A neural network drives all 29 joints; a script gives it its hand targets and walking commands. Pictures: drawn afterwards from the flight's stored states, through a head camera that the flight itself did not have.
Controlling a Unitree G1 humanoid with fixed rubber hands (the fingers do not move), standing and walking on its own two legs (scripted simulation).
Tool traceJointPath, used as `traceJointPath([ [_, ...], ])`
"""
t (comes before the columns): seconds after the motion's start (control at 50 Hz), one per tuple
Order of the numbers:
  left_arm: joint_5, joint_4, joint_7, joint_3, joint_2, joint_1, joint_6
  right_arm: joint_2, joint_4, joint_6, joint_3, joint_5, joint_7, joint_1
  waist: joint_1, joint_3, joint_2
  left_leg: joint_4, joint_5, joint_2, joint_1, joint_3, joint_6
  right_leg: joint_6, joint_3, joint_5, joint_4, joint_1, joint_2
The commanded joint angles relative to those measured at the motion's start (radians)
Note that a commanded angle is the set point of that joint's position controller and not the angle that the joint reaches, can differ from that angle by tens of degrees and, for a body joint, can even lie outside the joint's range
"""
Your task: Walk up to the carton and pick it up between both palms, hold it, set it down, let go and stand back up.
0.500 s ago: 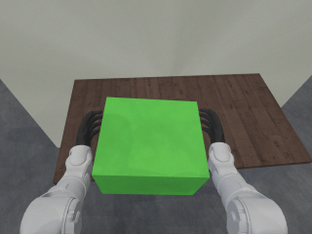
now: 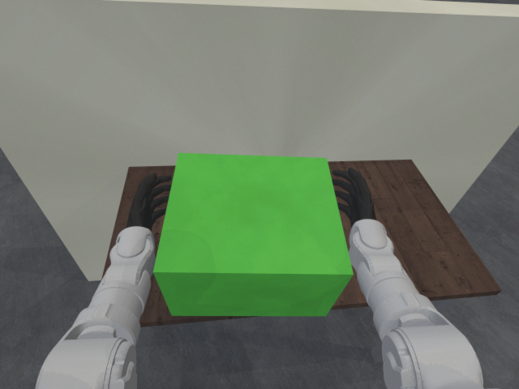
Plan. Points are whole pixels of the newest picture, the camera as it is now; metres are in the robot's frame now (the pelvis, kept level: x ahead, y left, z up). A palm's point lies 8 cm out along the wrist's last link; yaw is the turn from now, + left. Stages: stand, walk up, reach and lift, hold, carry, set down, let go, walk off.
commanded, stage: reach and lift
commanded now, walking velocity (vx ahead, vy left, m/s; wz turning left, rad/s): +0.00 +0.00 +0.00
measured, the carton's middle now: (251, 234) +0.38 +0.01 +0.02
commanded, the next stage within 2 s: hold in 1.68 s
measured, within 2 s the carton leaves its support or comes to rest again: neither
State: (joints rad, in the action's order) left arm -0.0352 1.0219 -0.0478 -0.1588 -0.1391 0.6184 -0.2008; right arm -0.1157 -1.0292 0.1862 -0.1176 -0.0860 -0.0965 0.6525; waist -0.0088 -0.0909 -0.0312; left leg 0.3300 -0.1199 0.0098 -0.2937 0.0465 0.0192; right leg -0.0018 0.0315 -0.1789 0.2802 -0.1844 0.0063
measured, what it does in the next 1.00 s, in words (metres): stands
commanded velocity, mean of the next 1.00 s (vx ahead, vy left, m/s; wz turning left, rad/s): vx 0.00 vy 0.00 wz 0.00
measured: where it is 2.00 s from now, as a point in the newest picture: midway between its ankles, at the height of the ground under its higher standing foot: outside the picture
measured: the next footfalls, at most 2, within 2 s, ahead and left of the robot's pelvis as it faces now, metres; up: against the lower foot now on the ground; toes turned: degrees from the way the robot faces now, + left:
none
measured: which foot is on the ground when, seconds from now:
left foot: down 0.00-1.00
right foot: down 0.00-1.00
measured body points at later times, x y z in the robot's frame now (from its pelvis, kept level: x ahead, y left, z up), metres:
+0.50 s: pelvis +0.00 -0.02 +0.00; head -0.03 +0.00 +0.45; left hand +0.35 +0.18 +0.12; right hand +0.37 -0.18 +0.12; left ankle +0.03 +0.10 -0.75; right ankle -0.03 -0.12 -0.75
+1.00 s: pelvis -0.02 +0.00 +0.00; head -0.04 +0.03 +0.45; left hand +0.36 +0.18 +0.15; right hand +0.36 -0.19 +0.13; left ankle +0.03 +0.10 -0.75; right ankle -0.03 -0.12 -0.75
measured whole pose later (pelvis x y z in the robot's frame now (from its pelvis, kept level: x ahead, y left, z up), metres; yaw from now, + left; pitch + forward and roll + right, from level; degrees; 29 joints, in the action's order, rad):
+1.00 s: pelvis -0.02 +0.00 +0.00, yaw -1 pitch -5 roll +0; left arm 0.24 0.21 0.07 -0.27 -0.02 0.52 0.53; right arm -0.12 -0.61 -0.19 -0.13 -0.07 -0.05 0.57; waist 0.03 0.02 -0.06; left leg 0.26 -0.08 0.00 -0.10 0.06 0.02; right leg 0.00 0.01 -0.16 0.27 -0.03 0.00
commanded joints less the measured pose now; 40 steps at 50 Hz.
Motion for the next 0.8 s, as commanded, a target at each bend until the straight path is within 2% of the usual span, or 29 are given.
traceJointPath([
  [0.0, 0.06, -0.452, 0.118, 0.368, 0.72, 0.628, 0.045, 0.634, 0.245, -0.039, 0.374, -0.022, 0.158, 0.456, 0.028, -0.386, 0.123, 0.067, 0.52, 0.005, 0.474, -0.051, -0.109, -0.027, -0.006, 0.186, -0.057, -0.029, 0.038],
  [0.06, 0.084, -0.525, 0.13, 0.361, 0.704, 0.539, 0.134, 0.63, 0.338, -0.075, 0.417, -0.041, 0.137, 0.439, 0.018, -0.349, 0.084, 0.062, 0.541, -0.009, 0.451, -0.045, -0.091, -0.005, -0.013, 0.281, -0.047, 0.048, 0.039],
  [0.1, 0.119, -0.526, 0.153, 0.316, 0.659, 0.448, 0.206, 0.607, 0.385, -0.109, 0.421, -0.038, 0.117, 0.42, 0.008, -0.273, 0.041, 0.036, 0.477, -0.021, 0.41, -0.033, -0.07, 0.014, -0.019, 0.305, -0.048, 0.11, 0.036],
  [0.14, 0.126, -0.581, 0.176, 0.307, 0.644, 0.405, 0.27, 0.616, 0.45, -0.139, 0.44, -0.047, 0.098, 0.41, 0.004, -0.253, 0.008, 0.015, 0.44, -0.03, 0.396, -0.028, -0.052, 0.035, -0.025, 0.363, -0.042, 0.163, 0.033],
  [0.2, 0.114, -0.706, 0.19, 0.328, 0.646, 0.381, 0.35, 0.635, 0.635, -0.168, 0.491, -0.063, 0.074, 0.453, -0.002, -0.298, -0.026, 0.015, 0.429, -0.046, 0.375, -0.021, -0.038, 0.057, -0.027, 0.463, -0.021, 0.229, 0.034],
  [0.22, 0.113, -0.728, 0.194, 0.326, 0.635, 0.372, 0.376, 0.636, 0.652, -0.187, 0.498, -0.065, 0.066, 0.445, 0.002, -0.281, -0.041, 0.006, 0.402, -0.049, 0.363, -0.022, -0.029, 0.06, -0.031, 0.468, -0.021, 0.247, 0.031],
  [0.26, 0.108, -0.792, 0.201, 0.345, 0.633, 0.365, 0.413, 0.649, 0.746, -0.201, 0.526, -0.076, 0.06, 0.47, -0.009, -0.318, -0.036, 0.004, 0.381, -0.053, 0.352, -0.017, -0.02, 0.067, -0.033, 0.497, -0.011, 0.26, 0.027],
  [0.36, 0.14, -0.872, 0.235, 0.326, 0.563, 0.32, 0.497, 0.61, 0.772, -0.258, 0.516, -0.059, 0.042, 0.4, 0.016, -0.257, -0.024, -0.025, 0.282, -0.06, 0.336, -0.006, -0.009, 0.079, -0.036, 0.512, -0.006, 0.271, 0.004],
  [0.4, 0.147, -0.898, 0.249, 0.32, 0.554, 0.311, 0.522, 0.607, 0.767, -0.269, 0.499, -0.049, 0.039, 0.375, 0.027, -0.237, -0.009, -0.036, 0.245, -0.059, 0.335, -0.002, -0.011, 0.079, -0.029, 0.484, -0.012, 0.256, -0.003],
  [0.46, 0.163, -0.915, 0.264, 0.311, 0.542, 0.332, 0.554, 0.585, 0.733, -0.284, 0.448, -0.026, 0.044, 0.37, 0.046, -0.192, 0.017, -0.051, 0.185, -0.055, 0.342, 0.007, -0.02, 0.073, -0.013, 0.366, -0.03, 0.212, -0.007],
  [0.48, 0.175, -0.883, 0.267, 0.296, 0.528, 0.324, 0.568, 0.561, 0.702, -0.291, 0.416, -0.012, 0.045, 0.361, 0.054, -0.147, 0.018, -0.061, 0.15, -0.052, 0.341, 0.01, -0.024, 0.068, -0.007, 0.308, -0.039, 0.192, -0.007],
  [0.54, 0.189, -0.869, 0.277, 0.274, 0.522, 0.342, 0.599, 0.538, 0.655, -0.301, 0.358, 0.005, 0.056, 0.375, 0.062, -0.097, 0.04, -0.08, 0.08, -0.046, 0.335, 0.014, -0.022, 0.054, 0.006, 0.163, -0.06, 0.138, -0.01],
  [0.56, 0.191, -0.864, 0.277, 0.281, 0.536, 0.338, 0.609, 0.532, 0.673, -0.293, 0.349, 0.006, 0.063, 0.404, 0.057, -0.106, 0.048, -0.075, 0.087, -0.041, 0.349, 0.015, -0.027, 0.047, 0.016, 0.137, -0.063, 0.12, -0.004],
  [0.58, 0.18, -0.883, 0.273, 0.298, 0.548, 0.356, 0.614, 0.527, 0.693, -0.285, 0.341, 0.006, 0.067, 0.426, 0.066, -0.137, 0.05, -0.069, 0.091, -0.038, 0.362, 0.015, -0.032, 0.042, 0.021, 0.119, -0.066, 0.11, 0.001],
  [0.62, 0.175, -0.87, 0.264, 0.312, 0.568, 0.362, 0.625, 0.518, 0.712, -0.273, 0.328, 0.012, 0.079, 0.476, 0.061, -0.137, 0.05, -0.07, 0.076, -0.029, 0.38, 0.012, -0.036, 0.032, 0.038, 0.057, -0.076, 0.07, 0.01],
  [0.64, 0.157, -0.895, 0.254, 0.335, 0.581, 0.375, 0.626, 0.514, 0.761, -0.258, 0.337, 0.005, 0.084, 0.518, 0.054, -0.199, 0.057, -0.058, 0.099, -0.026, 0.404, 0.009, -0.038, 0.025, 0.045, 0.06, -0.07, 0.063, 0.017],
  [0.7, 0.137, -0.917, 0.22, 0.38, 0.599, 0.388, 0.634, 0.501, 0.796, -0.247, 0.354, -0.014, 0.101, 0.566, 0.05, -0.251, 0.058, -0.04, 0.134, -0.016, 0.45, -0.002, -0.043, 0.012, 0.058, 0.05, -0.066, 0.036, 0.034],
  [0.78, 0.161, -0.879, 0.195, 0.352, 0.585, 0.353, 0.668, 0.461, 0.732, -0.267, 0.342, -0.016, 0.124, 0.558, 0.035, -0.209, 0.033, -0.07, 0.058, 0.0, 0.43, -0.004, -0.024, 0.004, 0.057, -0.005, -0.071, 0.022, 0.04],
])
